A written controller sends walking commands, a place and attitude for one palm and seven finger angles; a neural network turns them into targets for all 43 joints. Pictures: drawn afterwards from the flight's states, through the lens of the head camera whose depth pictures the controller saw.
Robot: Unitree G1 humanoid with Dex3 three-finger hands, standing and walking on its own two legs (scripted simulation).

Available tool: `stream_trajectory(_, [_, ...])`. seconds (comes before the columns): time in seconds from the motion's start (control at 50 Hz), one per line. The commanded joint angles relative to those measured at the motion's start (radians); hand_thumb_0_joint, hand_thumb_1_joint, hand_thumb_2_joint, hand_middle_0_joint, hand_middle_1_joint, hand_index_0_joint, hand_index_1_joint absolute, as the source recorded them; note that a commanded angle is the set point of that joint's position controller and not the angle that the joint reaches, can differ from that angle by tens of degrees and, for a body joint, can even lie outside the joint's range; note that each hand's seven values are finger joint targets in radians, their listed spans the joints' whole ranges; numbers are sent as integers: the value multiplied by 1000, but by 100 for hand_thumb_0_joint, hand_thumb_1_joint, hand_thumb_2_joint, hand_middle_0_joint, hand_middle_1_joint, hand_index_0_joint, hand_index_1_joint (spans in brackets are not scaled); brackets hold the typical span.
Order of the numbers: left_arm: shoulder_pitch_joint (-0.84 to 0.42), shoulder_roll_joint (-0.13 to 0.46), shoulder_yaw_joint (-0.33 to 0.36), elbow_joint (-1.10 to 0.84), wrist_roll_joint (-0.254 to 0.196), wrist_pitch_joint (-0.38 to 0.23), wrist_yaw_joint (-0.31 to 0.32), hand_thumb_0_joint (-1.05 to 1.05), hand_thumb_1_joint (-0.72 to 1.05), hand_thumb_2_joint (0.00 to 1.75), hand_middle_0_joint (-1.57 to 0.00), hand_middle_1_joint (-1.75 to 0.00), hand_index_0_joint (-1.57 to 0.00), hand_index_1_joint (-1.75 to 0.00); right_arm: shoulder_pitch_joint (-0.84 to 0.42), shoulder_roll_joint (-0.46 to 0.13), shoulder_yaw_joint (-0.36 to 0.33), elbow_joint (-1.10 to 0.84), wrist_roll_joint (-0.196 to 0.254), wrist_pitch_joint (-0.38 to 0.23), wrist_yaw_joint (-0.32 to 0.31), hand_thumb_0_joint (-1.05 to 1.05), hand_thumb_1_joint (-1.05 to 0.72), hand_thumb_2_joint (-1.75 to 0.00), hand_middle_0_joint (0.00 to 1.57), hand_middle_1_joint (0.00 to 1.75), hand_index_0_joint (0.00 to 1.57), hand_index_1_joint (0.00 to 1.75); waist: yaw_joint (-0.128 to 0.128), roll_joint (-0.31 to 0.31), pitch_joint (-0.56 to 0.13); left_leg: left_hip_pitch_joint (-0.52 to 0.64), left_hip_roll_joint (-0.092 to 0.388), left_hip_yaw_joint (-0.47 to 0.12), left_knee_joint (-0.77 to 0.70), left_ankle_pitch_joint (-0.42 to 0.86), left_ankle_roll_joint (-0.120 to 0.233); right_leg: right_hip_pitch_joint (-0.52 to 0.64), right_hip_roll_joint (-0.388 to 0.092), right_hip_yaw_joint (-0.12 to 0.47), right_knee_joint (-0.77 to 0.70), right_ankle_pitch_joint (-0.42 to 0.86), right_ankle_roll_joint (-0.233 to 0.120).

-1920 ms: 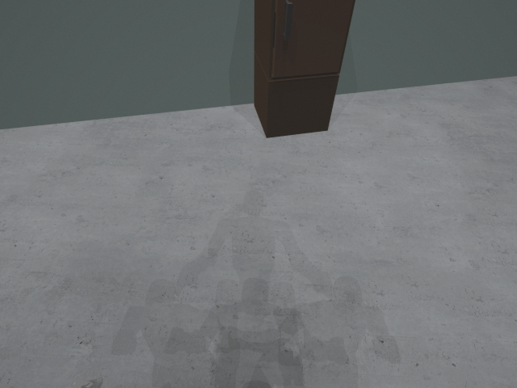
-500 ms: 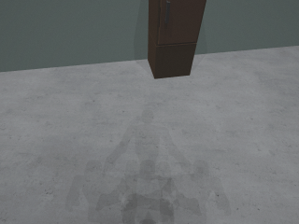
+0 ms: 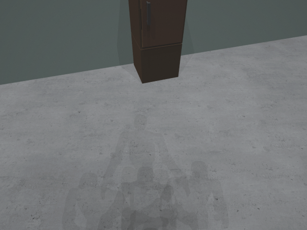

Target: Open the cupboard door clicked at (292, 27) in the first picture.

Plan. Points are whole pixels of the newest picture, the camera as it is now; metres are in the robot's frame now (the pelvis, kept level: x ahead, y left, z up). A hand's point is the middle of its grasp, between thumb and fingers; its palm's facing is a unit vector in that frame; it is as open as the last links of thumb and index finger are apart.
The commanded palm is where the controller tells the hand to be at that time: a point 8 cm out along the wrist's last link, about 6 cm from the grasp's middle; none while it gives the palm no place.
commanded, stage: walk to a spot facing it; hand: left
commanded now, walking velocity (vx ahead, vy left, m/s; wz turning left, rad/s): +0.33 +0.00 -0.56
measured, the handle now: (148, 13) +1.63 +0.17 -0.04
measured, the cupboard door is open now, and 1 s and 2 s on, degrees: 0 0 0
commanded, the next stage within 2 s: none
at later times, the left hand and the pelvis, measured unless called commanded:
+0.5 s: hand out of the picture +0.14 +0.24 -0.19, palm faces -0.10 -0.98 -0.18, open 7.4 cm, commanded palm none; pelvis +0.17 +0.04 -0.01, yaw -13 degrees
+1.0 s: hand (152, 123) +0.58 +0.05 -0.16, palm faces -0.50 -0.85 -0.19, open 7.4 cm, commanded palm none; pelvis +0.36 -0.03 -0.01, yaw -26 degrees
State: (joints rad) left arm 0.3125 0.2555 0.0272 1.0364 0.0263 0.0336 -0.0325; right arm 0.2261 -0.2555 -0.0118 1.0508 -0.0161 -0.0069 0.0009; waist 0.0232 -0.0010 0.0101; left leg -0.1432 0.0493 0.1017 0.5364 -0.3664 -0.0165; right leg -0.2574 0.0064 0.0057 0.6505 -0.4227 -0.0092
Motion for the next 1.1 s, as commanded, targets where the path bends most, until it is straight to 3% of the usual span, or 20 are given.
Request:
stream_trajectory(0.0, [147, 114, 51, -45, 4, -59, 0, 0, 90, 90, -20, -30, -20, -30, -47, -155, -53, -89, -1, -28, -15, 0, -90, -90, 20, 30, 20, 30, 80, -63, 35, -269, 138, -27, 225, 45, 50, 199, -90, 110, -243, 55, -57])
stream_trajectory(0.02, [280, 233, 77, -11, 4, -74, 20, 0, 90, 90, -20, -30, -20, -30, -116, -73, -32, -153, 5, -38, -7, 0, -90, -90, 20, 30, 20, 30, 120, -435, 38, -609, -20, 74, 553, -226, -16, 371, -351, 583, -414, 194, -172])
stream_trajectory(0.04, [336, 202, 67, 0, -13, -83, 39, 0, 90, 90, -20, -30, -20, -30, -201, -121, -36, -182, -2, -49, -10, 0, -90, -90, 20, 30, 20, 30, 145, -282, 61, -635, 21, -81, 618, -200, -3, 327, -368, 661, -427, 355, -223])
stream_trajectory(0.1, [211, 125, 48, -29, -2, -87, 46, 0, 90, 90, -20, -30, -20, -30, -173, -67, -42, -156, -6, -48, -1, 0, -90, -90, 20, 30, 20, 30, 46, -33, 93, -620, 83, -91, 638, -37, -25, 251, -311, 456, -387, 359, -241])
stream_trajectory(0.16, [169, 100, 46, -36, 1, -100, 46, 0, 90, 90, -20, -30, -20, -30, -122, -32, -50, -144, -2, -32, 10, 0, -90, -90, 20, 30, 20, 30, 0, -89, 75, -543, 76, -60, 551, 58, -46, 173, -246, 325, -414, 388, -203])
stream_trajectory(0.34, [156, 101, 62, -24, 5, -94, 49, 0, 90, 90, -20, -30, -20, -30, -197, 3, -55, -207, 8, -49, 23, 0, -90, -90, 20, 30, 20, 30, 15, -158, 90, -292, 13, -14, 169, 138, -21, 72, -188, 270, -375, 406, -145])
stream_trajectory(0.38, [108, 108, 72, -32, 0, -91, 48, 0, 90, 90, -20, -30, -20, -30, -51, -25, -63, -166, 5, -61, 8, 0, -90, -90, 20, 30, 20, 30, -56, -133, 31, -71, -19, 6, 16, 172, -10, 39, -140, 229, -231, 483, -116])
stream_trajectory(0.4, [103, 87, 73, -37, -4, -91, 44, 0, 90, 90, -20, -30, -20, -30, 93, -73, -73, -118, 1, -67, -10, 0, -90, -90, 20, 30, 20, 30, -110, -56, -46, 142, 8, -17, -35, 172, 5, -28, -94, 197, -41, 521, -92])
stream_trajectory(0.44, [138, -8, 63, -81, -18, -93, 24, 0, 90, 90, -20, -30, -20, -30, 306, -240, -103, -74, -16, -67, -21, 0, -90, -90, 20, 30, 20, 30, -144, 325, -201, 379, 467, -614, -239, 54, 164, -354, 71, 23, 551, -155, -22])
stream_trajectory(0.46, [98, 4, 57, -94, -10, -89, 28, 0, 90, 90, -20, -30, -20, -30, 230, -212, -94, -89, -10, -60, -23, 0, -90, -90, 20, 30, 20, 30, -124, 230, -156, 253, 508, -650, -296, -128, 204, -399, 2, 64, 687, -141, -31])
stream_trajectory(0.5, [-15, -1, 62, -103, 5, -78, 8, 0, 90, 90, -20, -30, -20, -30, 98, -82, -67, -109, -12, -69, -20, 0, -90, -90, 20, 30, 20, 30, -77, 135, 57, 11, 396, -438, -346, -170, 160, -445, -84, 36, 715, 34, -23])
stream_trajectory(0.58, [31, -34, 64, -87, 11, -33, -9, 0, 90, 90, -20, -30, -20, -30, 54, -21, -49, -90, -8, -92, -27, 0, -90, -90, 20, 30, 20, 30, 5, 149, 63, -126, 289, -108, -350, 99, 117, -336, -121, 3, 598, 173, 4])
stream_trajectory(0.84, [-328, -36, 34, -176, 9, -43, -14, 0, 90, 90, -20, -30, -20, -30, 272, -67, -53, 21, -22, -76, -19, 0, -90, -90, 20, 30, 20, 30, -89, 104, 94, 159, 297, 86, -262, 552, 123, -280, -68, -144, 8, 185, -20])
stream_trajectory(0.88, [-228, -17, 41, -142, 9, -55, -7, 0, 90, 90, -20, -30, -20, -30, 270, -77, -51, 27, -17, -69, -19, 0, -90, -90, 20, 30, 20, 30, -31, 96, 36, 149, 282, 124, -96, 805, 100, -95, -13, -187, -67, 164, -51])
stream_trajectory(0.9, [-78, 14, 49, -92, 12, -64, -2, 0, 90, 90, -20, -30, -20, -30, 242, -84, -48, 24, -9, -68, -17, 0, -90, -90, 20, 30, 20, 30, 42, 88, -38, 86, 245, 168, 86, 835, 67, 114, 14, -204, -127, 227, -67])
stream_trajectory(0.92, [69, 100, 72, -46, 14, -78, 9, 0, 90, 90, -20, -30, -20, -30, 241, -58, -43, 10, 3, -69, -5, 0, -90, -90, 20, 30, 20, 30, 105, -15, -148, -149, 204, 189, 346, 629, 26, 417, -129, -37, -145, 237, -124])
stream_trajectory(0.94, [197, 219, 101, -13, 1, -85, 24, 0, 90, 90, -20, -30, -20, -30, 254, 14, -29, -28, 14, -77, -8, 0, -90, -90, 20, 30, 20, 30, 118, -237, -283, -459, 43, 162, 677, -164, -28, 671, -438, 437, -222, 395, -257])
stream_trajectory(0.96, [194, 234, 103, -8, -21, -79, 34, 0, 90, 90, -20, -30, -20, -30, 152, -29, -39, -52, 18, -74, -14, 0, -90, -90, 20, 30, 20, 30, 134, -153, -259, -516, 54, 13, 812, -212, -4, 587, -476, 502, -299, 461, -302])
stream_trajectory(1.02, [-32, 96, 62, -48, -15, -86, 44, 0, 90, 90, -20, -30, -20, -30, 108, 9, -45, -32, -5, -49, -8, 0, -90, -90, 20, 30, 20, 30, 11, -26, 15, -476, 152, -68, 747, -1, -6, 147, -357, 239, -398, 259, -205])
stream_trajectory(1.08, [-104, 47, 48, -46, -2, -98, 45, 0, 90, 90, -20, -30, -20, -30, 222, 60, -45, 5, -12, -18, 0, 0, -90, -90, 20, 30, 20, 30, -79, -91, 49, -332, 147, -29, 557, 45, -28, -65, -266, 68, -453, 211, -159])
